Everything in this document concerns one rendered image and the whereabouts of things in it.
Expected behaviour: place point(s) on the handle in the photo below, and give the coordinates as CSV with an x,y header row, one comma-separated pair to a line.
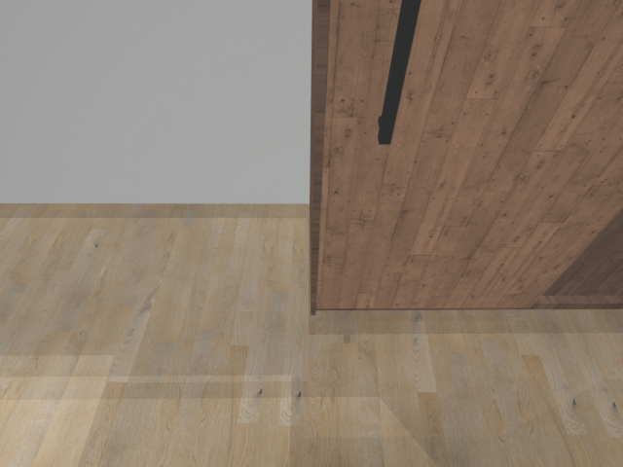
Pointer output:
x,y
402,45

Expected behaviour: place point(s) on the wardrobe door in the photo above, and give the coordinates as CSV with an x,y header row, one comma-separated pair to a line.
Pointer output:
x,y
506,157
598,270

